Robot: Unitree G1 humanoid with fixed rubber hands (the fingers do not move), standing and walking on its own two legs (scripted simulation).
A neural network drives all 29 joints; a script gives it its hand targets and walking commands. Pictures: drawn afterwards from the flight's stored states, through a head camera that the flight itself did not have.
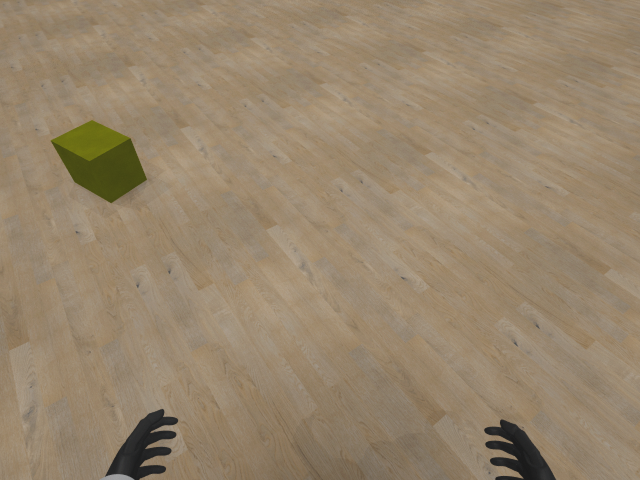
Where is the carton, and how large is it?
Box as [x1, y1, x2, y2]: [51, 120, 146, 202]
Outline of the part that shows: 51,140 74,181 110,202 146,179 130,138 92,120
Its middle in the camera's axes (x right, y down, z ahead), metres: -1.04 -0.37 +1.83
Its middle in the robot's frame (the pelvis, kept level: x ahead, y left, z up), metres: +1.53 +1.07 -0.63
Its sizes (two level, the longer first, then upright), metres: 0.280 0.212 0.239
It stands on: the floor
